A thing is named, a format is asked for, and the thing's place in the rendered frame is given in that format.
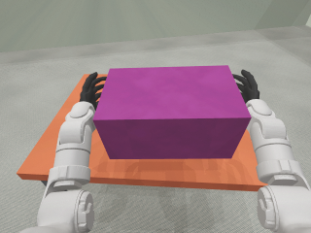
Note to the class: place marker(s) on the robot right forearm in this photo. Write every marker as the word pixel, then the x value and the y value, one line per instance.
pixel 272 147

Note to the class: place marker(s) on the carton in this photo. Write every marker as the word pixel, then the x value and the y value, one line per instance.
pixel 181 112

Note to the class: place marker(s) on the robot left upper arm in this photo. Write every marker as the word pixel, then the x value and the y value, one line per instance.
pixel 65 212

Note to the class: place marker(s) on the robot left hand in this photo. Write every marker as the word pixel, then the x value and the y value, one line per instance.
pixel 90 88

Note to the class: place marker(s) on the robot left forearm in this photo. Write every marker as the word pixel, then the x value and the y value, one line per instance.
pixel 71 163

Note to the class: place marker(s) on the robot right upper arm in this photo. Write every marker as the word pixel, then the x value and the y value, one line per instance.
pixel 284 208

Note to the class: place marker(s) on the robot right hand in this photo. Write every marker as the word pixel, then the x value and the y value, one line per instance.
pixel 249 87

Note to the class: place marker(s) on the table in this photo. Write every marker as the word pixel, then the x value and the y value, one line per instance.
pixel 237 173

